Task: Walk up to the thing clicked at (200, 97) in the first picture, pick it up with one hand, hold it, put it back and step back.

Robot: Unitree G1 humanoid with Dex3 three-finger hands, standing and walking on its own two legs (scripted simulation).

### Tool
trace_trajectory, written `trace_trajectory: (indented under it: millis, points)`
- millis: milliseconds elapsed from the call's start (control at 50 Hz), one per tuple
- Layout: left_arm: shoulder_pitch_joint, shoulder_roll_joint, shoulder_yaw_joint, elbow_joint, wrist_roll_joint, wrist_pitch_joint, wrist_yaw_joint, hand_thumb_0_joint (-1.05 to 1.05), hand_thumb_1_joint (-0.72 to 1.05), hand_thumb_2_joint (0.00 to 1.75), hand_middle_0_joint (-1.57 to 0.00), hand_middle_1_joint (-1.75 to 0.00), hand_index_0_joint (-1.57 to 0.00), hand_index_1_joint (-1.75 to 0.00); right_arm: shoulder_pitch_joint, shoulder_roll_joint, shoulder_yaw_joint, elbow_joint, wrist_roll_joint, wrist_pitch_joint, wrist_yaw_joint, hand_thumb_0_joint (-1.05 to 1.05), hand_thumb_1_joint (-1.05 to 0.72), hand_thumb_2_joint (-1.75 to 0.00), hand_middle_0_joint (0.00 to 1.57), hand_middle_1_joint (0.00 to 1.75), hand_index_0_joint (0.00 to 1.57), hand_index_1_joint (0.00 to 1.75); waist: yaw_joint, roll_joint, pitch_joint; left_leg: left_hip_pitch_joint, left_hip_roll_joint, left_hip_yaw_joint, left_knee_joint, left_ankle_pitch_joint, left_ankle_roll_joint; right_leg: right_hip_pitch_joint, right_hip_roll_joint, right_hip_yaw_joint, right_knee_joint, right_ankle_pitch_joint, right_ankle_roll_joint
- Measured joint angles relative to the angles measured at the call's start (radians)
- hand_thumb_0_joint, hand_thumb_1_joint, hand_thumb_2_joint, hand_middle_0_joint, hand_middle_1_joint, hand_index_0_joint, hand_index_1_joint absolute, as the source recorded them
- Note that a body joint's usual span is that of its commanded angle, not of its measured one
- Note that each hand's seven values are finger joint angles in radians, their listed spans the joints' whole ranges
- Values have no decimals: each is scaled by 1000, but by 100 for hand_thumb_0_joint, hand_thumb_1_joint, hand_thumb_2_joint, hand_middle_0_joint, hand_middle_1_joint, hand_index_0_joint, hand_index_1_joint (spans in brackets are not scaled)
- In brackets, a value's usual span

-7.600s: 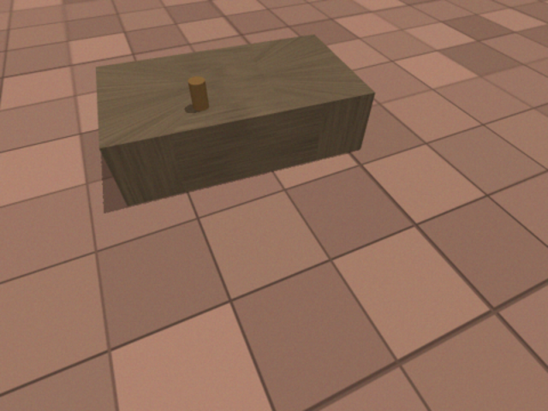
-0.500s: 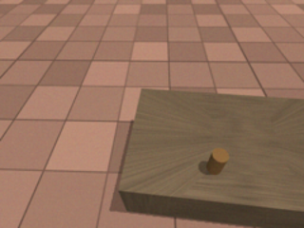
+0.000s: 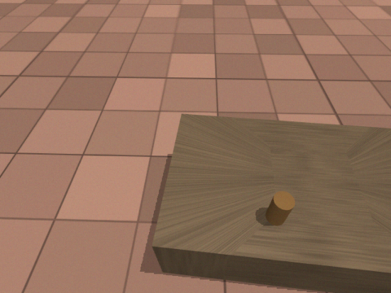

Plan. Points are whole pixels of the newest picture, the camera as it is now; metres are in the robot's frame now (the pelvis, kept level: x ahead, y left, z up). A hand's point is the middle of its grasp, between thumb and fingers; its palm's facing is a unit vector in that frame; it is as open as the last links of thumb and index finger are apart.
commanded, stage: stand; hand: right
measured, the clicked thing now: (279, 208) +0.48 -0.27 -0.35
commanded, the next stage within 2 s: go down in 0.32 s
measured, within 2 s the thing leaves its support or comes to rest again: neither
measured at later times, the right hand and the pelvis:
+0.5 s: hand out of the picture +0.09 -0.25 -0.16, palm faces +0.00 +0.94 -0.33, open 7.8 cm; pelvis -0.01 +0.00 +0.00, yaw -1 degrees
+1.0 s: hand out of the picture +0.12 -0.28 -0.15, palm faces +0.05 +0.95 -0.32, open 16.4 cm; pelvis -0.01 +0.01 -0.03, yaw -2 degrees
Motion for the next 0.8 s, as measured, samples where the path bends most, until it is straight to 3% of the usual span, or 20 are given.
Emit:
trace_trajectory:
  millis: [440, 480, 540, 620, 700, 800]
  points:
    - [8, -2, 0, 3, 0, 2, 1, 1, 90, 90, -20, -30, -21, -30, -4, -2, 1, -2, 1, 1, 0, 0, -90, -90, 20, 30, 20, 30, 2, 4, 3, 8, -2, 4, -9, 3, 2, 3, -2, 4, -2, 0, 2]
    - [49, -4, 2, -92, -25, -5, 17, 1, 90, 90, -20, -30, -21, -30, -9, 9, -18, -54, 13, -5, -6, 0, -88, -88, 18, 28, 18, 28, 2, -3, -3, -42, -4, 11, 36, -14, 4, -46, -2, 12, 34, -9, 1]
    - [78, -15, 5, -209, -47, -28, 31, 1, 90, 91, -21, -31, -21, -30, -109, 31, -61, -58, 8, -29, -7, 1, -80, -80, 14, 22, 14, 22, 1, -13, 18, -130, -6, 30, 122, -43, 4, -134, -1, 32, 102, -21, 1]
    - [91, -56, 10, -302, -40, -30, 46, 1, 89, 92, -21, -31, -21, -30, -218, 23, -141, -41, -48, -5, 25, 0, -61, -61, 10, 14, 10, 14, 8, -12, 2, -231, -16, 37, 199, -66, 10, -234, -10, 42, 167, -33, 6]
    - [130, -91, -1, -367, -36, -26, 58, 1, 89, 91, -21, -30, -21, -30, -215, -5, -185, -99, -94, 54, 55, 0, -42, -41, 9, 9, 8, 9, 11, -6, -35, -255, -26, 33, 219, -76, 16, -258, -20, 40, 193, -49, 11]
    - [151, -97, -17, -426, -46, -31, 72, 1, 89, 90, -21, -30, -21, -30, -164, -30, -211, -186, -78, 145, 83, 0, -16, -23, 8, 6, 8, 6, 16, -18, -62, -260, -33, 35, 228, -87, 19, -271, -26, 44, 218, -67, 12]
